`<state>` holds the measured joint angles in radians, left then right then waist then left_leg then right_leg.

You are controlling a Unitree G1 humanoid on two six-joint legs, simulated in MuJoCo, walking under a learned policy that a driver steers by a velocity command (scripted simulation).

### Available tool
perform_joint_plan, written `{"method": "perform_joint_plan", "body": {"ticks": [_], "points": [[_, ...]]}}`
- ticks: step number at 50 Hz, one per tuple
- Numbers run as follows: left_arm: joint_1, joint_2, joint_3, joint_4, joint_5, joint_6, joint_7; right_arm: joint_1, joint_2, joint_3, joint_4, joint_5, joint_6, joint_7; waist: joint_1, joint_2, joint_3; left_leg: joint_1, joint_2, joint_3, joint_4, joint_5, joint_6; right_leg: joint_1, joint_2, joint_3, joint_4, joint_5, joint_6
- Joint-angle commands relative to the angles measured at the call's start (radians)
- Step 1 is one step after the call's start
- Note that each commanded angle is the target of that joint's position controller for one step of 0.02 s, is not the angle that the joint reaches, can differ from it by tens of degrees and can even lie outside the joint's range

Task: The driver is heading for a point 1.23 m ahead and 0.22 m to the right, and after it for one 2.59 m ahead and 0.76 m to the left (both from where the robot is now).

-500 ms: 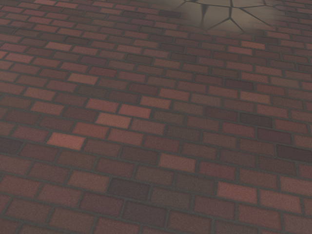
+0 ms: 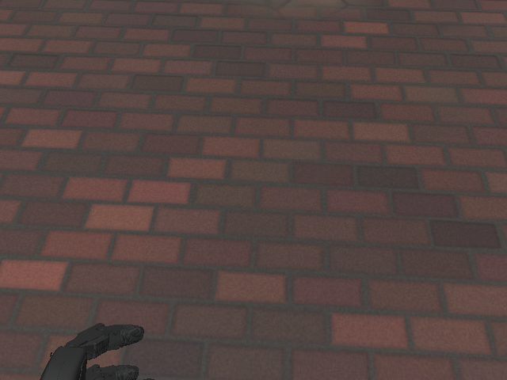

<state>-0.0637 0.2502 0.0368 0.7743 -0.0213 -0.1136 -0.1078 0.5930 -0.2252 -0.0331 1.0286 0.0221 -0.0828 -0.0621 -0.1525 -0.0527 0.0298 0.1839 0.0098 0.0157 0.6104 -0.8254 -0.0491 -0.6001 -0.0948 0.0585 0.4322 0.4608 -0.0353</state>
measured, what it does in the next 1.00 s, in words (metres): goes down: right foot 0.17 m lower, then left foot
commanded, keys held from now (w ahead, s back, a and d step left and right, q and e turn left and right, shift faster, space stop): w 0.72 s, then w+e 0.28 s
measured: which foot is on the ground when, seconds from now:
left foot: down 0.00-0.06, up 0.08-0.48, down 0.50-1.00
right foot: up 0.00-0.04, down 0.06-0.52, up 0.54-1.00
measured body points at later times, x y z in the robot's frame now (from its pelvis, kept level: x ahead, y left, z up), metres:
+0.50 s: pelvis +0.33 -0.02 -0.09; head +0.34 -0.01 +0.36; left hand +0.30 +0.25 -0.24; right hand +0.55 -0.25 -0.16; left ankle +0.46 +0.08 -0.81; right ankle +0.18 -0.15 -0.81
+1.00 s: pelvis +0.59 -0.03 -0.08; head +0.61 -0.02 +0.37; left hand +0.79 +0.19 -0.19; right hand +0.55 -0.29 -0.21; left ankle +0.46 +0.08 -0.81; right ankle +0.76 -0.18 -0.77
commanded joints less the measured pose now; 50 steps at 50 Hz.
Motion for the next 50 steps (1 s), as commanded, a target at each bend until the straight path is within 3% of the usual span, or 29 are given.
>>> {"method": "perform_joint_plan", "body": {"ticks": [1, 2, 3, 4, 5, 6, 7, 8, 9, 10, 11, 12, 14, 15, 17, 19, 22, 24, 25, 26, 27, 28, 29, 30, 31, 33, 35, 43, 50], "points": [[0.257, 0.129, 0.047, 0.068, -0.008, -0.002, 0.024, -0.035, -0.131, -0.02, -0.047, -0.012, 0.021, -0.001, 0.144, 0.104, -0.01, -0.174, 0.119, -0.083, 0.323, 0.86, 0.111, 0.347, 0.018, -0.045, -0.045, 0.041, 0.022], [0.461, 0.175, 0.066, 0.141, -0.006, 0.003, 0.036, -0.075, -0.142, -0.024, -0.038, -0.01, 0.022, 0.014, 0.259, 0.082, -0.103, -0.291, 0.091, -0.057, 0.604, 0.911, 0.072, 0.616, 0.01, -0.087, -0.059, 0.085, 0.015], [0.622, 0.22, 0.07, 0.191, 0.034, 0.006, 0.042, -0.034, -0.095, -0.022, -0.014, 0.001, 0.009, 0.024, 0.332, -0.132, -0.165, -0.578, -0.039, -0.026, 1.104, 0.308, 0.002, 0.907, -0.102, -0.013, 0.01, 0.282, -0.057], [0.641, 0.28, 0.063, 0.199, 0.063, -0.008, 0.039, 0.217, 0.038, 0.015, 0.009, 0.02, -0.016, 0.051, 0.209, -0.41, -0.402, -0.943, -0.077, -0.246, 1.419, -0.068, 0.022, 1.324, -0.244, 0.16, 0.424, 0.723, -0.169], [0.675, 0.256, 0.071, 0.207, 0.05, 0.024, 0.04, 0.195, -0.038, 0.014, -0.022, 0.044, -0.053, 0.063, 0.258, -0.408, -0.568, -1.004, -0.055, -0.298, 1.447, -0.024, 0.032, 1.353, -0.273, 0.273, 0.354, 0.61, -0.247], [0.65, 0.274, 0.086, 0.227, 0.029, 0.039, 0.039, 0.096, -0.068, 0.006, -0.09, 0.073, -0.056, 0.056, 0.238, -0.235, -0.608, -1.061, -0.032, -0.231, 1.432, 0.076, 0.025, 1.246, -0.366, 0.5, 0.101, -0.098, -0.328], [0.516, 0.232, 0.073, 0.21, 0.013, 0.038, 0.047, -0.039, -0.076, -0.001, -0.12, 0.07, -0.042, 0.03, 0.187, 0.014, -0.474, -1.082, 0.052, -0.119, 1.356, 0.209, 0.02, 1.017, -0.36, 0.57, -0.048, -0.454, -0.312], [0.423, 0.187, 0.054, 0.19, 0.012, 0.032, 0.058, -0.125, -0.078, -0.003, -0.145, 0.057, -0.023, 0.011, 0.171, 0.077, -0.307, -1.115, 0.059, -0.055, 1.393, 0.261, 0.013, 0.782, -0.368, 0.572, -0.117, -0.525, -0.34], [0.359, 0.183, 0.041, 0.178, 0.024, 0.009, 0.06, -0.148, -0.062, 0.0, -0.168, 0.031, -0.006, 0.004, 0.14, 0.095, -0.247, -1.074, 0.088, -0.076, 1.417, 0.259, 0.014, 0.591, -0.407, 0.595, -0.107, -0.46, -0.364], [0.304, 0.126, 0.022, 0.164, 0.036, -0.005, 0.049, -0.162, -0.052, 0.006, -0.178, 0.008, 0.008, 0.007, 0.11, 0.159, -0.192, -1.002, 0.153, -0.132, 1.281, 0.319, 0.055, 0.396, -0.376, 0.508, -0.095, -0.534, -0.328], [0.24, 0.058, 0.001, 0.181, 0.029, -0.012, 0.05, -0.239, -0.051, -0.006, -0.199, 0.02, 0.019, 0.014, 0.084, 0.059, -0.062, -0.996, 0.182, -0.17, 1.074, 0.437, 0.095, 0.235, -0.291, 0.37, -0.147, -0.582, -0.245], [0.203, 0.066, -0.002, 0.182, 0.021, -0.013, 0.065, -0.298, -0.036, -0.004, -0.237, 0.012, 0.021, 0.016, 0.069, -0.026, 0.057, -0.923, 0.177, -0.141, 0.795, 0.528, 0.081, 0.082, -0.174, 0.196, -0.219, -0.556, -0.194], [0.255, 0.091, -0.001, 0.189, 0.051, -0.009, 0.102, -0.348, -0.042, -0.016, -0.259, -0.024, -0.006, 0.021, 0.088, -0.061, 0.034, -0.724, 0.144, -0.072, 0.424, 0.778, 0.046, 0.044, -0.053, 0.022, -0.234, -0.351, -0.178], [0.284, 0.101, 0.002, 0.191, 0.042, -0.008, 0.112, -0.352, -0.025, -0.013, -0.256, -0.027, -0.015, 0.031, 0.095, -0.057, -0.001, -0.646, 0.118, -0.047, 0.288, 0.884, 0.033, 0.078, -0.031, -0.025, -0.225, -0.293, -0.179], [0.34, 0.169, 0.026, 0.197, 0.008, -0.007, 0.123, -0.429, -0.01, -0.006, -0.274, -0.014, -0.016, 0.05, 0.132, -0.027, -0.022, -0.636, 0.087, -0.033, 0.125, 0.935, 0.022, 0.234, -0.091, 0.012, -0.26, -0.282, -0.193], [0.398, 0.168, 0.037, 0.218, -0.012, 0.01, 0.124, -0.504, -0.035, -0.01, -0.3, -0.004, -0.006, 0.061, 0.166, 0.004, 0.022, -0.734, 0.089, -0.046, 0.035, 0.903, 0.049, 0.396, -0.14, 0.037, -0.242, -0.342, -0.18], [0.483, 0.16, 0.048, 0.241, -0.014, 0.038, 0.117, -0.599, -0.058, -0.02, -0.341, -0.008, -0.005, 0.078, 0.204, 0.031, 0.066, -0.807, 0.07, -0.025, -0.032, 0.797, 0.102, 0.54, -0.179, 0.064, -0.195, -0.417, -0.159], [0.462, 0.165, 0.052, 0.235, -0.003, 0.055, 0.113, -0.536, -0.083, -0.037, -0.328, -0.011, -0.007, 0.087, 0.156, 0.017, 0.027, -0.684, 0.027, 0.022, -0.077, 0.723, 0.139, 0.565, -0.152, 0.036, -0.082, -0.275, -0.132], [0.446, 0.145, 0.045, 0.221, 0.002, 0.06, 0.111, -0.395, -0.123, -0.061, -0.285, -0.014, -0.008, 0.086, 0.093, 0.023, -0.064, -0.486, -0.002, 0.039, -0.078, 0.742, 0.162, 0.532, -0.095, -0.011, 0.083, -0.138, -0.109], [0.434, 0.112, 0.029, 0.194, 0.018, 0.06, 0.113, -0.19, -0.201, -0.089, -0.24, -0.018, -0.008, 0.08, 0.023, 0.107, -0.209, -0.18, 0.129, -0.135, -0.064, 0.795, 0.225, 0.349, -0.019, -0.079, 0.393, -0.279, -0.063], [0.544, -0.01, -0.009, 0.185, 0.021, 0.037, 0.104, -0.093, -0.299, -0.111, -0.204, -0.016, -0.009, 0.09, 0.062, 0.378, -0.345, 0.157, 0.367, -0.63, -0.212, 0.584, 0.385, -0.036, 0.154, -0.091, 0.77, -0.885, 0.0], [0.489, 0.089, 0.016, 0.191, 0.002, 0.015, 0.099, -0.086, -0.206, -0.087, -0.207, -0.014, -0.013, 0.091, 0.038, 0.293, -0.344, 0.176, 0.367, -0.769, -0.307, 0.437, 0.364, -0.168, 0.125, 0.051, 0.881, -1.016, -0.013], [0.383, 0.147, 0.032, 0.154, -0.019, 0.003, 0.099, -0.188, -0.169, -0.073, -0.225, -0.016, -0.019, 0.086, 0.053, 0.235, -0.196, 0.05, 0.342, -0.63, -0.319, 0.464, 0.315, -0.232, 0.075, 0.044, 0.889, -0.934, -0.031], [0.318, 0.139, 0.033, 0.138, -0.017, 0.003, 0.107, -0.285, -0.15, -0.065, -0.245, -0.021, -0.02, 0.084, 0.085, 0.133, -0.125, -0.097, 0.305, -0.505, -0.339, 0.571, 0.294, -0.189, 0.024, 0.023, 0.833, -0.841, -0.036], [0.298, 0.126, 0.036, 0.135, -0.002, 0.009, 0.113, -0.34, -0.13, -0.061, -0.25, -0.026, -0.024, 0.085, 0.114, 0.104, -0.085, -0.213, 0.278, -0.422, -0.364, 0.682, 0.288, -0.137, -0.007, 0.02, 0.765, -0.787, -0.031], [0.335, 0.095, 0.041, 0.148, 0.006, 0.034, 0.116, -0.366, -0.101, -0.055, -0.24, -0.031, -0.033, 0.088, 0.165, 0.123, -0.082, -0.316, 0.226, -0.313, -0.416, 0.765, 0.267, -0.018, -0.035, 0.023, 0.678, -0.733, -0.024], [0.326, 0.07, 0.039, 0.15, 0.01, 0.047, 0.119, -0.328, -0.119, -0.061, -0.215, -0.024, -0.039, 0.08, 0.173, 0.112, -0.074, -0.327, 0.219, -0.253, -0.451, 0.831, 0.276, -0.023, -0.037, 0.012, 0.618, -0.683, -0.016], [0.108, 0.043, 0.039, 0.074, 0.004, 0.049, 0.097, -0.228, -0.138, -0.063, -0.129, -0.026, -0.033, 0.045, 0.114, 0.118, 0.009, -0.272, 0.197, -0.024, -0.502, 0.844, 0.216, -0.1, 0.006, -0.002, 0.277, -0.326, 0.008], [-0.025, 0.035, 0.029, -0.014, -0.001, 0.044, 0.055, -0.181, -0.154, -0.074, -0.081, -0.013, -0.01, 0.037, 0.079, 0.127, 0.075, -0.089, 0.269, 0.073, -0.411, 0.995, 0.188, -0.12, 0.043, -0.073, 0.148, -0.474, -0.044]]}}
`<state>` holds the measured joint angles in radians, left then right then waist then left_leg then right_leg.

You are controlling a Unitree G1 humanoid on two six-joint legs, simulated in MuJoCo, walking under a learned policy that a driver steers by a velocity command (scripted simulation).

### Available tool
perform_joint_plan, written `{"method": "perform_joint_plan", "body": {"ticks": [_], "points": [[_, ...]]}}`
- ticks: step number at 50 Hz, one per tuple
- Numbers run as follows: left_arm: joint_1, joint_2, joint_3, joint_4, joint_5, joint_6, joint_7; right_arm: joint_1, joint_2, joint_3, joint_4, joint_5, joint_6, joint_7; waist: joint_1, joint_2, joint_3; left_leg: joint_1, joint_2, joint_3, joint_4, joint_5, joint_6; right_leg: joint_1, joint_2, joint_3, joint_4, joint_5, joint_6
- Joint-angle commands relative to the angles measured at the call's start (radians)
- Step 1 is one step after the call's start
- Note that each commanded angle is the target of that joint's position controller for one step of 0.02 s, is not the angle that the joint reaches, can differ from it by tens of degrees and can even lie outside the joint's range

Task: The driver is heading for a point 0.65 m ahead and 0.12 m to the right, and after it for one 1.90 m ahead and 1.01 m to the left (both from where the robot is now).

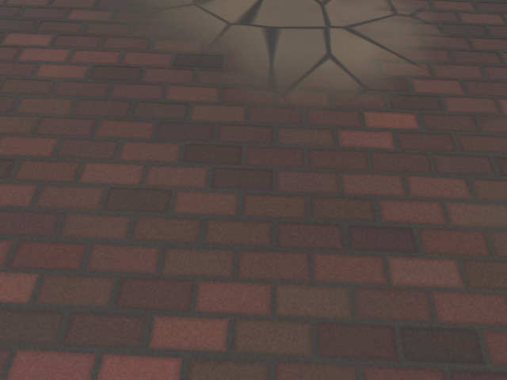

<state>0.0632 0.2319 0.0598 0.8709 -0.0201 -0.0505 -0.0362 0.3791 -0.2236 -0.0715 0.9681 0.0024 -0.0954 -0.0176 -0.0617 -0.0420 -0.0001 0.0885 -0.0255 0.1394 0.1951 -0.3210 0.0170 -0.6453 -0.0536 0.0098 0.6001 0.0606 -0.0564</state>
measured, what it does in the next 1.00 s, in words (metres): walks ahead: right foot, then left foot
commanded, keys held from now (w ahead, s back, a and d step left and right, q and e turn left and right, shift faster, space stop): w+e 0.34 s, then w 0.34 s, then q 0.32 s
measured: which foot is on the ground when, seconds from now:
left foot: down 0.00-0.08, up 0.10-0.58, down 0.60-1.00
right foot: up 0.00-0.06, down 0.08-0.62, up 0.64-1.00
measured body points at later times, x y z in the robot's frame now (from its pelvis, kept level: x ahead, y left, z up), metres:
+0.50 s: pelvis +0.30 -0.06 +0.01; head +0.33 -0.07 +0.45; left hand +0.38 +0.21 -0.11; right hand +0.46 -0.34 -0.08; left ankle +0.52 +0.05 -0.70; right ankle +0.19 -0.11 -0.74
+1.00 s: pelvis +0.54 -0.09 +0.01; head +0.57 -0.09 +0.45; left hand +0.79 +0.11 -0.09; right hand +0.51 -0.38 -0.12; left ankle +0.53 +0.02 -0.74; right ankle +0.63 -0.25 -0.71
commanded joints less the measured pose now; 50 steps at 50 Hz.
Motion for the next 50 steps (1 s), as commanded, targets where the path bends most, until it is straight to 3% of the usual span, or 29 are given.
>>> {"method": "perform_joint_plan", "body": {"ticks": [1, 2, 4, 5, 6, 7, 8, 9, 10, 11, 13, 16, 19, 22, 26, 28, 29, 30, 31, 32, 33, 34, 35, 36, 38, 40, 43, 47, 50], "points": [[-0.137, 0.064, 0.01, -0.118, -0.001, -0.021, -0.024, 0.018, -0.165, -0.038, -0.025, 0.008, 0.007, -0.011, 0.005, 0.132, 0.092, 0.02, 0.308, -0.033, 0.055, 0.645, 0.112, -0.03, 0.023, -0.055, -0.028, -0.131, -0.041], [-0.102, 0.083, 0.02, -0.119, -0.002, -0.022, -0.027, 0.004, -0.185, -0.043, -0.031, 0.009, 0.013, -0.016, 0.032, 0.156, 0.054, 0.032, 0.308, -0.017, 0.132, 0.847, 0.101, 0.048, 0.057, -0.093, -0.019, -0.185, -0.06], [0.157, 0.168, 0.07, -0.062, -0.006, -0.02, -0.022, -0.03, -0.199, -0.041, -0.05, 0.01, 0.027, -0.025, 0.173, 0.144, -0.098, -0.063, 0.257, 0.039, 0.484, 1.039, 0.052, 0.418, 0.137, -0.121, -0.068, -0.159, -0.12], [0.328, 0.263, 0.101, -0.036, -0.002, -0.012, -0.002, -0.027, -0.182, -0.029, -0.082, -0.006, 0.019, -0.027, 0.227, -0.002, -0.22, -0.342, 0.21, 0.049, 0.823, 0.698, 0.006, 0.752, -0.046, 0.173, -0.072, -0.134, -0.2], [0.337, 0.313, 0.1, -0.034, -0.007, -0.017, -0.004, 0.073, -0.031, 0.021, -0.114, -0.018, -0.015, 0.0, 0.117, -0.218, -0.341, -0.748, -0.012, -0.091, 1.138, -0.235, -0.042, 1.053, -0.273, 0.735, -0.215, -0.348, -0.383], [0.369, 0.225, 0.076, -0.034, -0.001, -0.018, 0.001, -0.038, -0.127, -0.001, -0.122, 0.022, -0.054, 0.014, 0.183, -0.116, -0.349, -0.852, 0.02, -0.255, 1.212, -0.236, -0.009, 1.063, -0.264, 0.768, -0.3, -0.39, -0.341], [0.312, 0.18, 0.064, -0.041, 0.002, -0.024, 0.005, -0.131, -0.162, -0.01, -0.153, 0.045, -0.071, 0.018, 0.181, -0.083, -0.21, -0.914, 0.064, -0.24, 1.185, -0.141, 0.013, 0.956, -0.231, 0.611, -0.304, -0.287, -0.294], [0.238, 0.164, 0.056, -0.063, 0.001, -0.028, 0.005, -0.161, -0.154, -0.008, -0.159, 0.029, -0.078, 0.012, 0.14, 0.017, -0.144, -0.864, 0.106, -0.234, 1.112, -0.057, 0.019, 0.804, -0.19, 0.499, -0.313, -0.18, -0.265], [0.177, 0.137, 0.048, -0.081, 0.006, -0.029, 0.005, -0.176, -0.159, -0.019, -0.16, 0.004, -0.074, 0.004, 0.102, 0.053, -0.091, -0.8, 0.13, -0.227, 1.034, -0.016, 0.01, 0.663, -0.158, 0.42, -0.332, -0.076, -0.251], [0.152, 0.12, 0.04, -0.096, 0.014, -0.03, 0.008, -0.164, -0.155, -0.025, -0.167, -0.003, -0.061, 0.001, 0.068, 0.041, -0.081, -0.733, 0.148, -0.234, 0.997, 0.006, 0.001, 0.581, -0.134, 0.382, -0.356, -0.017, -0.251], [0.156, 0.134, 0.042, -0.102, 0.006, -0.031, 0.017, -0.15, -0.13, -0.026, -0.179, -0.01, -0.037, -0.001, 0.041, 0.024, -0.055, -0.704, 0.153, -0.219, 0.911, 0.02, -0.028, 0.5, -0.114, 0.337, -0.385, 0.037, -0.256], [0.21, 0.175, 0.051, -0.098, 0.001, -0.029, 0.038, -0.252, -0.11, -0.021, -0.222, -0.02, -0.022, -0.006, 0.061, 0.009, -0.007, -0.731, 0.129, -0.186, 0.721, 0.16, -0.071, 0.43, -0.075, 0.272, -0.399, 0.088, -0.236], [0.257, 0.17, 0.048, -0.088, 0.0, -0.019, 0.05, -0.359, -0.077, -0.005, -0.252, -0.017, -0.027, 0.006, 0.105, -0.02, 0.001, -0.664, 0.08, -0.168, 0.47, 0.379, -0.068, 0.406, -0.019, 0.208, -0.381, 0.054, -0.177], [0.32, 0.159, 0.042, -0.061, -0.002, -0.02, 0.049, -0.435, -0.077, 0.003, -0.277, -0.002, -0.036, 0.023, 0.147, -0.038, 0.013, -0.609, 0.057, -0.164, 0.353, 0.493, -0.051, 0.436, -0.043, 0.233, -0.38, -0.031, -0.157], [0.36, 0.166, 0.044, -0.039, 0.001, -0.013, 0.055, -0.476, -0.126, -0.003, -0.311, 0.001, -0.05, 0.039, 0.147, -0.045, 0.03, -0.668, 0.056, -0.183, 0.28, 0.363, -0.001, 0.626, -0.126, 0.311, -0.288, 0.027, -0.149], [0.339, 0.182, 0.049, -0.044, 0.006, -0.006, 0.058, -0.405, -0.153, -0.012, -0.301, 0.001, -0.055, 0.04, 0.101, -0.066, 0.002, -0.571, 0.031, -0.157, 0.253, 0.279, 0.035, 0.667, -0.129, 0.312, -0.208, 0.228, -0.13], [0.319, 0.172, 0.044, -0.053, 0.009, -0.004, 0.055, -0.294, -0.181, -0.026, -0.271, -0.004, -0.058, 0.036, 0.044, -0.057, -0.069, -0.409, 0.018, -0.14, 0.232, 0.305, 0.068, 0.654, -0.083, 0.278, -0.092, 0.37, -0.11], [0.289, 0.149, 0.031, -0.078, 0.02, -0.006, 0.05, -0.129, -0.22, -0.038, -0.243, -0.017, -0.058, 0.032, -0.032, -0.022, -0.206, -0.133, 0.124, -0.239, 0.29, 0.366, 0.133, 0.525, -0.032, 0.239, 0.126, 0.298, -0.082], [0.427, 0.075, 0.008, -0.071, 0.007, -0.019, 0.045, 0.025, -0.298, -0.062, -0.213, -0.026, -0.049, 0.03, -0.029, 0.201, -0.373, 0.278, 0.342, -0.606, 0.283, 0.269, 0.295, 0.167, 0.116, 0.142, 0.505, -0.08, 0.001], [0.447, 0.092, 0.002, -0.062, -0.003, -0.03, 0.041, 0.062, -0.239, -0.049, -0.18, 0.001, -0.04, 0.04, -0.031, 0.318, -0.391, 0.331, 0.432, -0.873, 0.149, 0.097, 0.331, -0.017, 0.149, 0.163, 0.66, -0.634, 0.013], [0.35, 0.174, 0.021, -0.08, -0.016, -0.035, 0.038, -0.006, -0.178, -0.029, -0.195, 0.016, -0.035, 0.039, -0.035, 0.206, -0.219, 0.2, 0.401, -0.796, 0.119, -0.04, 0.279, -0.108, 0.085, 0.183, 0.727, -0.589, 0.006], [0.26, 0.178, 0.021, -0.104, -0.014, -0.036, 0.038, -0.088, -0.153, -0.018, -0.214, 0.009, -0.026, 0.036, -0.016, 0.112, -0.106, 0.043, 0.36, -0.669, 0.088, -0.022, 0.242, -0.107, 0.032, 0.134, 0.698, -0.497, 0.005], [0.2, 0.166, 0.023, -0.121, 0.006, -0.038, 0.039, -0.147, -0.138, -0.008, -0.218, -0.001, -0.02, 0.041, 0.012, 0.072, -0.005, -0.112, 0.313, -0.579, 0.056, 0.158, 0.233, -0.083, 0.006, 0.095, 0.626, -0.446, 0.015], [0.205, 0.158, 0.029, -0.123, 0.022, -0.035, 0.043, -0.174, -0.126, 0.001, -0.223, -0.01, -0.022, 0.044, 0.046, 0.083, 0.009, -0.192, 0.28, -0.511, 0.051, 0.367, 0.223, -0.022, -0.019, 0.087, 0.57, -0.421, 0.025], [0.253, 0.108, 0.022, -0.116, 0.032, -0.028, 0.049, -0.183, -0.123, 0.006, -0.213, -0.013, -0.024, 0.049, 0.088, 0.111, -0.025, -0.262, 0.233, -0.404, 0.062, 0.727, 0.227, 0.081, -0.019, 0.062, 0.473, -0.42, 0.056], [0.236, 0.079, 0.014, -0.128, 0.035, -0.025, 0.054, -0.177, -0.165, -0.006, -0.2, -0.012, -0.019, 0.039, 0.096, 0.124, -0.052, -0.287, 0.212, -0.331, 0.075, 0.918, 0.235, 0.119, 0.001, 0.037, 0.339, -0.364, 0.086], [0.145, 0.082, 0.009, -0.153, 0.031, -0.015, 0.059, -0.15, -0.224, -0.027, -0.192, 0.008, 0.011, 0.019, 0.071, 0.133, -0.087, -0.312, 0.173, -0.283, 0.1, 0.885, 0.201, 0.188, 0.044, 0.026, 0.164, -0.187, 0.101], [0.028, 0.098, 0.013, -0.189, 0.023, 0.002, 0.06, -0.094, -0.221, -0.031, -0.176, 0.023, 0.044, 0.002, 0.038, 0.151, -0.074, -0.296, 0.175, -0.352, 0.141, 0.669, 0.174, 0.207, 0.078, 0.056, 0.024, -0.128, 0.107], [0.025, 0.136, 0.027, -0.198, 0.022, -0.008, 0.054, -0.113, -0.218, -0.034, -0.192, 0.025, 0.063, -0.012, 0.058, 0.168, -0.068, -0.268, 0.178, -0.453, 0.205, 0.501, 0.154, 0.254, 0.082, 0.083, -0.092, -0.16, 0.092]]}}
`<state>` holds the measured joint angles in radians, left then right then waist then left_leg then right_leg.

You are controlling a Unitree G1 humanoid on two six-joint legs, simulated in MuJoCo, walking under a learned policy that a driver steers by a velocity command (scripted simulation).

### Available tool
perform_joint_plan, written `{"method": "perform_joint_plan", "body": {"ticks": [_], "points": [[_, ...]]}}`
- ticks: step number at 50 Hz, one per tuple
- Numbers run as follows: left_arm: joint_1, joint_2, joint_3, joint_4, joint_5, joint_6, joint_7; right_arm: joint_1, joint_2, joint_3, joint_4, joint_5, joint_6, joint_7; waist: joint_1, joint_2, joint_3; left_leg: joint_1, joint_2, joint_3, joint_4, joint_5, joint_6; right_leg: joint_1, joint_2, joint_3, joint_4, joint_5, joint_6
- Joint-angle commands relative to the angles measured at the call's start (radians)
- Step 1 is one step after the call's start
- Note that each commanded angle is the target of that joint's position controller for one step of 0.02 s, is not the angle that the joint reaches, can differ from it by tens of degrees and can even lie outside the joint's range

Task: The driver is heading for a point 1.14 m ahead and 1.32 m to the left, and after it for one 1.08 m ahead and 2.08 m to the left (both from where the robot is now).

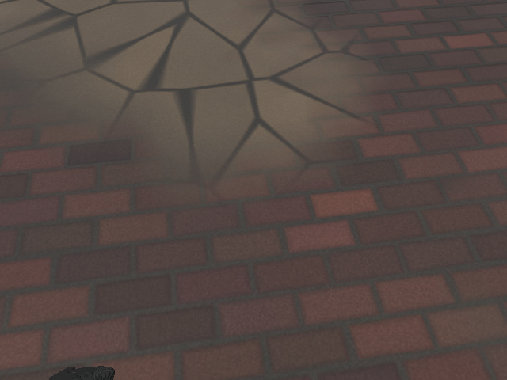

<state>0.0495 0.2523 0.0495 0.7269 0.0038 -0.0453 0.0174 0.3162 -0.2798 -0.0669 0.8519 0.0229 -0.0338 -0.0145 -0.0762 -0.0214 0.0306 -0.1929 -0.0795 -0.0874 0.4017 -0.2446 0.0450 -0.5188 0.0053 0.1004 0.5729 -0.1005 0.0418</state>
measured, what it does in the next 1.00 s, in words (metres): steps on the spot, turning left: right foot, then left foot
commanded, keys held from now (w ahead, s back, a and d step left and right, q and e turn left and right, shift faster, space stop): q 1.00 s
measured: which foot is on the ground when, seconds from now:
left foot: down 0.00-0.06, up 0.08-0.44, down 0.46-0.96, up 0.98-1.00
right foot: up 0.00-0.04, down 0.06-0.46, up 0.48-0.94, down 0.96-1.00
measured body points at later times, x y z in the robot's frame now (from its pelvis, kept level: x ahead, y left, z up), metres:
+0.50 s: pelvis +0.04 +0.02 -0.01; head +0.06 +0.05 +0.43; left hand +0.09 +0.33 -0.13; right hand +0.27 -0.21 -0.10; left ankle +0.02 +0.11 -0.75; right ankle +0.11 -0.13 -0.73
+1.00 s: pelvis +0.05 +0.00 -0.01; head +0.08 +0.01 +0.44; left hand +0.02 +0.33 -0.10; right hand +0.35 -0.14 -0.10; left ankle +0.01 +0.11 -0.73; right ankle +0.12 -0.10 -0.74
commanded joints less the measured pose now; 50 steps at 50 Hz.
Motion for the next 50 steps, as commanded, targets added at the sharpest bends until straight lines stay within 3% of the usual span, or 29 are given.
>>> {"method": "perform_joint_plan", "body": {"ticks": [1, 2, 3, 4, 5, 6, 7, 8, 10, 14, 18, 20, 22, 23, 24, 25, 26, 27, 28, 29, 31, 36, 40, 44, 46, 47, 48, 49, 50], "points": [[0.074, 0.122, 0.042, -0.044, 0.0, -0.022, -0.001, -0.082, -0.157, -0.038, -0.09, 0.007, 0.006, -0.018, 0.102, 0.145, -0.103, 0.002, 0.208, -0.239, 0.044, 0.368, 0.104, 0.194, 0.02, -0.016, -0.149, 0.061, -0.022], [0.107, 0.149, 0.05, -0.039, 0.01, -0.031, 0.003, -0.078, -0.128, -0.03, -0.103, 0.004, 0.008, -0.019, 0.11, 0.115, -0.13, -0.042, 0.16, -0.23, 0.121, 0.277, 0.064, 0.306, -0.04, 0.006, -0.21, 0.184, -0.055], [0.171, 0.214, 0.063, -0.043, 0.029, -0.03, 0.016, -0.07, -0.069, -0.012, -0.13, -0.016, 0.005, -0.018, 0.114, -0.037, -0.218, -0.176, 0.08, -0.147, 0.343, 0.029, 0.011, 0.505, -0.243, 0.154, -0.17, 0.506, -0.134], [0.175, 0.23, 0.064, -0.049, 0.039, -0.011, 0.02, 0.089, -0.03, -0.001, -0.129, -0.016, -0.001, -0.015, 0.05, -0.257, -0.293, -0.388, -0.033, -0.038, 0.551, -0.503, -0.041, 0.667, -0.458, 0.382, -0.137, 0.738, -0.314], [0.178, 0.182, 0.058, -0.049, 0.018, 0.001, 0.015, 0.116, -0.125, -0.019, -0.112, -0.01, 0.006, -0.013, 0.065, -0.214, -0.314, -0.435, 0.036, -0.032, 0.716, -0.478, -0.077, 0.626, -0.48, 0.442, -0.173, 0.583, -0.362], [0.14, 0.131, 0.044, -0.062, 0.011, 0.005, 0.016, 0.056, -0.174, -0.038, -0.112, -0.003, 0.022, -0.016, 0.076, -0.128, -0.244, -0.466, 0.067, -0.023, 0.798, -0.4, -0.099, 0.568, -0.403, 0.33, -0.183, 0.445, -0.325], [0.089, 0.118, 0.037, -0.066, 0.011, 0.011, 0.015, 0.026, -0.171, -0.044, -0.111, -0.002, 0.043, -0.023, 0.065, -0.084, -0.196, -0.471, 0.089, -0.01, 0.817, -0.331, -0.116, 0.492, -0.342, 0.238, -0.206, 0.324, -0.286], [0.05, 0.115, 0.034, -0.071, 0.01, 0.017, 0.015, 0.01, -0.169, -0.048, -0.117, -0.005, 0.064, -0.03, 0.059, -0.088, -0.157, -0.457, 0.105, -0.007, 0.824, -0.278, -0.129, 0.415, -0.314, 0.186, -0.233, 0.238, -0.271], [0.021, 0.134, 0.038, -0.063, 0.023, 0.024, 0.018, 0.002, -0.123, -0.04, -0.137, -0.005, 0.083, -0.027, 0.046, -0.114, -0.107, -0.381, 0.104, 0.037, 0.798, -0.199, -0.14, 0.285, -0.259, 0.07, -0.285, 0.188, -0.266], [0.034, 0.152, 0.046, -0.044, 0.017, 0.03, 0.03, -0.062, -0.083, -0.025, -0.192, -0.009, 0.08, -0.015, 0.069, -0.123, -0.128, -0.331, 0.134, 0.067, 0.602, -0.134, -0.135, 0.317, -0.277, -0.011, -0.298, 0.191, -0.287], [0.039, 0.196, 0.062, -0.033, 0.006, 0.04, 0.024, -0.094, -0.1, -0.023, -0.225, -0.009, 0.08, 0.008, 0.082, -0.137, -0.148, -0.218, 0.136, 0.109, 0.431, -0.109, -0.101, 0.328, -0.312, -0.052, -0.286, 0.18, -0.279], [0.044, 0.21, 0.067, -0.025, -0.007, 0.043, 0.018, -0.089, -0.113, -0.029, -0.234, -0.009, 0.085, 0.019, 0.074, -0.14, -0.141, -0.172, 0.128, 0.127, 0.331, -0.093, -0.071, 0.342, -0.325, -0.061, -0.257, 0.149, -0.256], [0.042, 0.205, 0.067, -0.012, -0.026, 0.048, 0.017, -0.033, -0.115, -0.039, -0.216, -0.013, 0.086, 0.027, 0.039, -0.118, -0.139, -0.05, 0.091, 0.16, 0.144, 0.02, -0.022, 0.304, -0.299, -0.107, -0.173, 0.068, -0.19], [0.091, 0.172, 0.061, 0.011, -0.026, 0.051, 0.013, -0.002, -0.144, -0.051, -0.208, -0.019, 0.087, 0.021, 0.037, -0.05, -0.122, 0.038, 0.093, 0.11, 0.044, 0.108, 0.016, 0.228, -0.255, -0.162, -0.071, -0.036, -0.117], [0.119, 0.108, 0.045, -0.003, 0.012, 0.052, 0.004, 0.013, -0.257, -0.079, -0.225, -0.021, 0.086, 0.002, 0.073, 0.245, -0.103, 0.163, 0.328, -0.217, -0.034, 0.406, 0.11, -0.007, -0.127, -0.278, 0.223, -0.33, -0.005], [0.039, 0.118, 0.046, -0.058, 0.025, 0.047, 0.012, -0.016, -0.319, -0.083, -0.264, -0.048, 0.072, 0.005, 0.044, 0.34, -0.088, 0.109, 0.489, -0.438, -0.071, 0.512, 0.293, -0.193, -0.003, -0.176, 0.439, -0.572, 0.034], [-0.027, 0.156, 0.058, -0.067, 0.012, 0.046, 0.019, -0.01, -0.273, -0.074, -0.263, -0.066, 0.05, 0.012, 0.005, 0.228, -0.113, 0.068, 0.446, -0.402, -0.095, 0.403, 0.298, -0.188, -0.017, -0.069, 0.552, -0.536, 0.016], [-0.011, 0.162, 0.065, -0.059, -0.004, 0.05, 0.024, -0.061, -0.248, -0.065, -0.262, -0.056, 0.034, 0.011, 0.044, 0.192, -0.091, 0.053, 0.384, -0.322, -0.089, 0.337, 0.236, -0.192, -0.032, -0.042, 0.572, -0.438, -0.001], [0.028, 0.161, 0.07, -0.03, 0.001, 0.056, 0.034, -0.116, -0.214, -0.057, -0.27, -0.034, 0.031, 0.006, 0.071, 0.151, -0.093, 0.049, 0.337, -0.27, -0.077, 0.284, 0.181, -0.185, -0.042, -0.032, 0.561, -0.364, -0.002], [0.047, 0.17, 0.074, -0.02, 0.008, 0.06, 0.039, -0.147, -0.19, -0.047, -0.278, -0.02, 0.032, 0.001, 0.084, 0.165, -0.095, 0.032, 0.316, -0.242, -0.072, 0.309, 0.162, -0.164, -0.039, -0.032, 0.564, -0.317, 0.006], [0.069, 0.157, 0.073, -0.018, 0.005, 0.055, 0.034, -0.144, -0.172, -0.037, -0.285, -0.022, 0.037, -0.008, 0.095, 0.163, -0.125, 0.022, 0.284, -0.22, -0.064, 0.357, 0.163, -0.11, -0.016, -0.037, 0.583, -0.257, 0.018], [0.02, 0.125, 0.057, -0.039, -0.004, 0.043, 0.023, -0.105, -0.193, -0.047, -0.289, -0.016, 0.046, -0.025, 0.063, 0.169, -0.123, 0.085, 0.266, -0.273, -0.045, 0.285, 0.169, -0.091, 0.005, -0.016, 0.34, -0.221, 0.04], [0.013, 0.131, 0.055, -0.044, -0.011, 0.033, 0.007, -0.115, -0.211, -0.056, -0.305, -0.019, 0.058, -0.02, 0.053, 0.187, -0.113, 0.027, 0.259, -0.351, -0.038, 0.231, 0.183, 0.019, 0.029, -0.008, 0.2, -0.26, 0.037], [0.038, 0.141, 0.058, -0.047, -0.018, 0.017, -0.01, -0.142, -0.211, -0.059, -0.319, -0.01, 0.067, -0.012, 0.059, 0.196, -0.127, 0.038, 0.243, -0.438, -0.008, 0.304, 0.177, 0.11, 0.047, -0.003, 0.061, -0.274, 0.017], [0.084, 0.142, 0.062, -0.035, -0.018, 0.009, -0.018, -0.173, -0.206, -0.058, -0.327, 0.003, 0.074, -0.013, 0.093, 0.187, -0.135, 0.024, 0.208, -0.446, 0.029, 0.313, 0.145, 0.212, 0.048, -0.017, -0.114, -0.174, -0.004], [0.117, 0.154, 0.068, -0.024, -0.013, 0.007, -0.019, -0.18, -0.194, -0.055, -0.331, 0.009, 0.077, -0.017, 0.109, 0.17, -0.139, -0.026, 0.174, -0.425, 0.057, 0.245, 0.108, 0.309, 0.019, -0.019, -0.218, -0.056, -0.022], [0.145, 0.208, 0.081, -0.026, 0.001, 0.012, -0.014, -0.148, -0.154, -0.044, -0.333, 0.003, 0.076, -0.018, 0.096, 0.062, -0.167, -0.141, 0.111, -0.352, 0.175, 0.032, 0.054, 0.44, -0.136, 0.095, -0.242, 0.009, -0.079], [0.111, 0.291, 0.095, -0.031, 0.021, 0.024, -0.008, -0.103, -0.121, -0.037, -0.352, 0.003, 0.07, -0.015, 0.035, -0.228, -0.12, -0.358, -0.066, -0.133, 0.361, -0.321, -0.013, 0.482, -0.329, 0.322, -0.263, 0.219, -0.224], [0.098, 0.241, 0.085, -0.05, 0.038, 0.02, -0.009, -0.101, -0.212, -0.065, -0.339, -0.015, 0.06, -0.015, 0.064, -0.21, -0.107, -0.402, -0.024, -0.096, 0.61, -0.406, -0.066, 0.412, -0.432, 0.405, -0.28, 0.265, -0.336]]}}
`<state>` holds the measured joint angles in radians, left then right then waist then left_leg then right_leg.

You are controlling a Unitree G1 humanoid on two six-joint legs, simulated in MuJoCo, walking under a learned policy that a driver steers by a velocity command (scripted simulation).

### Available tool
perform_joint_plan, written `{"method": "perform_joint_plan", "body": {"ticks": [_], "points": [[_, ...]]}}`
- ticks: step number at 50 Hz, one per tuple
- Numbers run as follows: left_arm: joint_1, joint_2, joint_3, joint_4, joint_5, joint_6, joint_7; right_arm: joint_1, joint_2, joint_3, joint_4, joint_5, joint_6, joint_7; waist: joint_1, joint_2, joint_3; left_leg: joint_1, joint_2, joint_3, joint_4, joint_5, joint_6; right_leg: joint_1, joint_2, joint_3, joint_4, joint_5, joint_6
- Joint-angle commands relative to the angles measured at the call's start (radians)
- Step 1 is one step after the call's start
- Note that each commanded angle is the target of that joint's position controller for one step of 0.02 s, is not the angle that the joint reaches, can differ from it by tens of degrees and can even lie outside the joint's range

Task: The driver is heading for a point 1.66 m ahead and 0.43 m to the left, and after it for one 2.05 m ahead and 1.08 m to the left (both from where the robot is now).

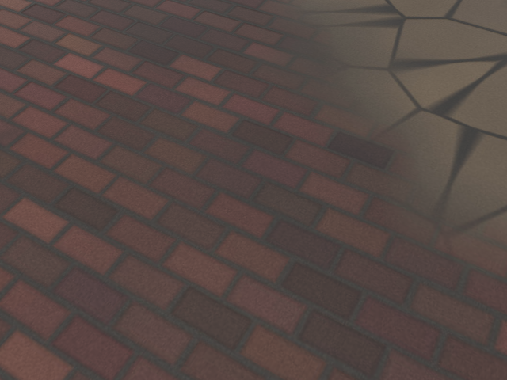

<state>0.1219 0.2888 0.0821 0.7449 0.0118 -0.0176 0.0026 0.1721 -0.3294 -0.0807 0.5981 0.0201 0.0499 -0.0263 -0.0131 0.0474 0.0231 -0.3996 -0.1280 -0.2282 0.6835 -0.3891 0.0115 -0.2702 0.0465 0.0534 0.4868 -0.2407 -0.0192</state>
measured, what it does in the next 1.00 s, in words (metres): steps on the spot, turning left: left foot, then right foot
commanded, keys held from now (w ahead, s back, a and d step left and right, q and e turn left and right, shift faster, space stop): q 0.50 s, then no key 0.50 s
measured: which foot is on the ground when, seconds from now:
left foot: up 0.00-0.36, down 0.38-1.00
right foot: down 0.00-0.38, up 0.40-0.82, down 0.84-1.00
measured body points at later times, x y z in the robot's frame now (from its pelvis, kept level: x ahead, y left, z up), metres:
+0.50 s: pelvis -0.02 +0.05 +0.00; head +0.02 +0.09 +0.45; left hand +0.04 +0.37 -0.11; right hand +0.22 -0.18 -0.06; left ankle -0.04 +0.14 -0.73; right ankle -0.01 -0.11 -0.66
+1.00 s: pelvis +0.00 +0.04 +0.00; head +0.01 +0.03 +0.45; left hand +0.03 +0.33 -0.10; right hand +0.23 -0.14 -0.11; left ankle -0.04 +0.14 -0.73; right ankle +0.04 -0.08 -0.73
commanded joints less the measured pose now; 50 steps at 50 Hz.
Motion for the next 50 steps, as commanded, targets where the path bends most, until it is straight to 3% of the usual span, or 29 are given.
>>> {"method": "perform_joint_plan", "body": {"ticks": [1, 3, 5, 8, 11, 16, 18, 19, 20, 21, 22, 23, 24, 25, 27, 32, 37, 40, 41, 42, 43, 44, 45, 47, 50], "points": [[-0.028, 0.156, 0.035, -0.087, 0.022, -0.009, 0.012, 0.06, -0.205, -0.07, -0.062, -0.007, -0.022, 0.001, -0.02, -0.205, -0.082, -0.189, 0.06, 0.05, 0.442, -0.192, -0.051, 0.13, -0.43, 0.356, -0.182, 0.379, -0.255], [-0.082, 0.108, 0.02, -0.1, -0.006, -0.003, 0.023, 0.081, -0.162, -0.067, -0.03, -0.006, -0.003, -0.002, -0.025, -0.174, -0.047, -0.218, 0.073, 0.074, 0.536, -0.076, -0.086, 0.127, -0.313, 0.198, -0.164, 0.3, -0.179], [-0.058, 0.113, 0.016, -0.097, -0.006, 0.007, 0.033, 0.06, -0.115, -0.052, -0.042, 0.003, 0.004, 0.005, -0.004, -0.182, -0.029, -0.231, 0.086, 0.124, 0.543, -0.024, -0.109, 0.128, -0.28, 0.111, -0.171, 0.344, -0.184], [0.013, 0.14, 0.024, -0.085, 0.004, 0.021, 0.041, -0.021, -0.084, -0.035, -0.084, 0.007, -0.001, 0.01, 0.053, -0.209, -0.049, -0.259, 0.127, 0.168, 0.396, -0.006, -0.128, 0.239, -0.304, 0.08, -0.17, 0.379, -0.209], [0.009, 0.181, 0.038, -0.086, -0.003, 0.029, 0.033, -0.036, -0.064, -0.02, -0.102, -0.003, -0.003, 0.022, 0.063, -0.221, -0.077, -0.157, 0.164, 0.211, 0.24, -0.021, -0.12, 0.237, -0.331, 0.035, -0.162, 0.408, -0.212], [-0.004, 0.214, 0.049, -0.079, -0.032, 0.027, 0.012, 0.004, -0.083, -0.029, -0.105, 0.002, 0.007, 0.039, 0.038, -0.234, -0.083, 0.017, 0.151, 0.279, -0.009, 0.037, -0.063, 0.192, -0.359, -0.016, -0.112, 0.411, -0.18], [-0.008, 0.193, 0.044, -0.069, -0.051, 0.022, 0.009, 0.075, -0.089, -0.04, -0.081, 0.0, 0.01, 0.04, -0.009, -0.2, -0.094, 0.174, 0.117, 0.3, -0.224, 0.201, -0.006, 0.131, -0.33, -0.072, -0.005, 0.334, -0.109], [0.054, 0.148, 0.032, -0.046, -0.038, 0.017, 0.004, 0.116, -0.136, -0.058, -0.074, -0.002, 0.008, 0.03, -0.013, -0.077, -0.116, 0.33, 0.153, 0.208, -0.298, 0.393, 0.035, 0.015, -0.275, -0.149, 0.143, 0.192, -0.03], [0.045, 0.061, 0.0, -0.093, 0.029, 0.015, 0.0, 0.142, -0.267, -0.084, -0.098, -0.008, 0.001, 0.011, 0.014, 0.267, -0.134, 0.513, 0.441, -0.188, -0.284, 0.824, 0.163, -0.302, -0.139, -0.219, 0.482, -0.372, 0.078], [-0.049, 0.107, 0.011, -0.124, 0.014, 0.012, 0.011, 0.143, -0.255, -0.071, -0.115, -0.044, -0.026, 0.026, -0.052, 0.22, -0.179, 0.414, 0.542, -0.313, -0.302, 0.852, 0.351, -0.39, -0.059, -0.054, 0.672, -0.476, 0.096], [-0.075, 0.146, 0.024, -0.124, -0.011, 0.017, 0.018, 0.12, -0.216, -0.06, -0.103, -0.048, -0.047, 0.034, -0.053, 0.127, -0.147, 0.376, 0.487, -0.227, -0.324, 0.742, 0.332, -0.398, -0.081, -0.007, 0.74, -0.408, 0.087], [-0.067, 0.155, 0.029, -0.116, -0.017, 0.02, 0.023, 0.073, -0.188, -0.052, -0.091, -0.032, -0.056, 0.031, -0.022, 0.101, -0.107, 0.344, 0.421, -0.153, -0.327, 0.635, 0.27, -0.401, -0.097, 0.007, 0.723, -0.316, 0.074], [-0.052, 0.156, 0.033, -0.098, -0.01, 0.023, 0.03, 0.03, -0.161, -0.043, -0.094, -0.016, -0.053, 0.024, -0.005, 0.068, -0.094, 0.328, 0.377, -0.116, -0.327, 0.559, 0.223, -0.397, -0.107, 0.014, 0.69, -0.245, 0.073], [-0.038, 0.161, 0.035, -0.095, -0.003, 0.026, 0.032, -0.002, -0.153, -0.035, -0.098, -0.008, -0.049, 0.019, 0.012, 0.082, -0.086, 0.289, 0.354, -0.094, -0.329, 0.577, 0.211, -0.366, -0.098, 0.011, 0.681, -0.192, 0.08], [0.006, 0.145, 0.032, -0.073, -0.01, 0.027, 0.024, -0.02, -0.13, -0.021, -0.101, -0.019, -0.046, 0.008, 0.029, 0.09, -0.122, 0.275, 0.333, -0.058, -0.334, 0.602, 0.212, -0.306, -0.077, -0.005, 0.68, -0.122, 0.095], [-0.019, 0.106, 0.012, -0.077, -0.013, 0.031, 0.021, -0.009, -0.12, -0.012, -0.075, -0.027, -0.044, 0.001, 0.001, 0.097, -0.111, 0.28, 0.319, -0.061, -0.337, 0.476, 0.212, -0.24, -0.083, -0.007, 0.441, -0.095, 0.109], [-0.022, 0.108, 0.007, -0.085, -0.019, 0.025, 0.012, -0.02, -0.12, -0.005, -0.05, -0.033, -0.038, 0.017, -0.019, 0.106, -0.067, 0.199, 0.318, -0.112, -0.333, 0.343, 0.224, -0.113, -0.078, -0.019, 0.255, -0.144, 0.091], [0.021, 0.086, 0.0, -0.075, -0.017, 0.013, 0.003, -0.053, -0.086, 0.012, -0.034, -0.022, -0.038, 0.023, 0.019, 0.083, -0.07, 0.177, 0.293, -0.123, -0.293, 0.354, 0.196, 0.008, -0.067, -0.034, 0.038, -0.042, 0.068], [0.044, 0.076, -0.006, -0.069, -0.006, 0.006, -0.001, -0.044, -0.065, 0.02, -0.021, -0.019, -0.041, 0.024, 0.039, 0.058, -0.075, 0.15, 0.269, -0.111, -0.284, 0.341, 0.159, 0.096, -0.073, -0.029, -0.097, 0.106, 0.053], [0.061, 0.107, -0.004, -0.072, 0.01, 0.001, 0.0, -0.006, -0.04, 0.029, -0.009, -0.032, -0.049, 0.023, 0.025, 0.006, -0.104, 0.113, 0.228, -0.082, -0.253, 0.275, 0.104, 0.192, -0.143, 0.04, -0.11, 0.261, 0.028], [0.052, 0.179, 0.007, -0.083, 0.015, 0.001, 0.005, 0.05, -0.041, 0.027, 0.0, -0.048, -0.058, 0.027, -0.032, -0.131, -0.111, 0.081, 0.141, 0.008, -0.183, 0.151, 0.053, 0.21, -0.238, 0.113, -0.073, 0.414, -0.028], [0.008, 0.143, -0.002, -0.07, 0.01, 0.0, 0.0, 0.056, -0.029, 0.028, 0.005, -0.048, -0.058, 0.024, -0.055, -0.225, -0.111, 0.165, 0.111, 0.081, -0.205, 0.087, 0.009, 0.082, -0.257, 0.15, -0.101, 0.255, -0.098], [-0.031, 0.092, -0.017, -0.087, 0.006, -0.005, -0.005, 0.022, -0.053, 0.024, 0.015, -0.052, -0.055, 0.02, -0.034, -0.196, -0.079, 0.197, 0.12, 0.081, -0.214, 0.128, -0.007, 0.044, -0.215, 0.124, -0.116, 0.122, -0.082], [-0.016, 0.098, -0.019, -0.084, 0.006, -0.015, -0.006, -0.027, -0.061, 0.016, 0.015, -0.041, -0.041, 0.015, -0.001, -0.16, -0.048, 0.18, 0.12, 0.068, -0.206, 0.203, 0.009, 0.04, -0.157, 0.066, -0.096, 0.062, -0.025], [0.028, 0.093, -0.025, -0.073, 0.003, -0.025, 0.001, -0.011, -0.041, 0.018, 0.025, -0.036, -0.036, 0.015, 0.01, -0.115, -0.041, 0.173, 0.13, 0.052, -0.218, 0.25, 0.021, 0.049, -0.14, 0.044, -0.073, 0.06, -0.012]]}}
